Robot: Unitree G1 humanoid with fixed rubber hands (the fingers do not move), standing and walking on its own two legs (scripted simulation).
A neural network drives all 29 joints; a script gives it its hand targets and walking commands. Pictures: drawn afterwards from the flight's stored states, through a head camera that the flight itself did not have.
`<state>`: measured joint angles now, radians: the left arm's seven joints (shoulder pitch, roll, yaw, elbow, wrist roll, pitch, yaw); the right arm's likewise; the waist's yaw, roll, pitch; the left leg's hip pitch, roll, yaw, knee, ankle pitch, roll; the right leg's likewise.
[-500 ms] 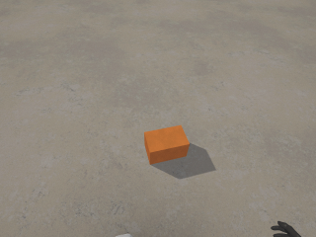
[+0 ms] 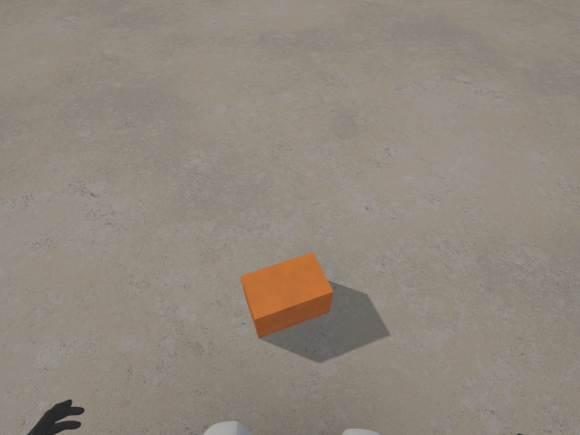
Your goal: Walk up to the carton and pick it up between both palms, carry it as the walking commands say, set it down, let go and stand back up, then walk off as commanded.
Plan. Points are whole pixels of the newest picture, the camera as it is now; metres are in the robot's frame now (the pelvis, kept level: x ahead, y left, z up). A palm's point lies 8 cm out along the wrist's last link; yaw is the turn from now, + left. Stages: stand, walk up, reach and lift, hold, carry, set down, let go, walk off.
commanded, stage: walk up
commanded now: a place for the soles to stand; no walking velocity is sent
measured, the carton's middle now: (286, 294) +0.66 +0.00 -0.68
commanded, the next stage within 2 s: none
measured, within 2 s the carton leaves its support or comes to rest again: neither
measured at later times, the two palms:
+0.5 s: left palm (70, 412) +0.19 +0.33 -0.10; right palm (505, 376) +0.20 -0.32 -0.08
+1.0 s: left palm (88, 364) +0.25 +0.31 -0.08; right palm (517, 379) +0.20 -0.33 -0.07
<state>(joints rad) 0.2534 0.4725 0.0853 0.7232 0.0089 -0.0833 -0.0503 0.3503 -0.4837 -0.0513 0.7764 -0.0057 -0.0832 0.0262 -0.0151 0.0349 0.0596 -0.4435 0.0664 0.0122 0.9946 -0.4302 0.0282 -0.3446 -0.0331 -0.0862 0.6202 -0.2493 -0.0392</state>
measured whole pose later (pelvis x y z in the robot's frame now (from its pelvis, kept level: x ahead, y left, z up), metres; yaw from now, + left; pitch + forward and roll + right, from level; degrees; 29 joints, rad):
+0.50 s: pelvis +0.09 +0.01 +0.00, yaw -2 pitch -1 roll +0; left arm 0.19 0.44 0.01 0.93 0.00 -0.04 -0.01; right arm 0.13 -0.43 -0.01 0.92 0.00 -0.06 0.00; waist 0.01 -0.02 0.05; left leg -0.34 0.06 0.08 0.66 -0.29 0.00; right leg -0.30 -0.03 -0.01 0.66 -0.34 0.02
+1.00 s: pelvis +0.11 +0.00 +0.02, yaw -3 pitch -2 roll +0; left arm 0.05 0.42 0.02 1.06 0.02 0.00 -0.03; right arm 0.06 -0.42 -0.03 1.11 0.00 -0.05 0.00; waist -0.01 -0.02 0.03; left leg -0.16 0.05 0.10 0.37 -0.18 0.00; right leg -0.16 -0.02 -0.01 0.45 -0.31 -0.01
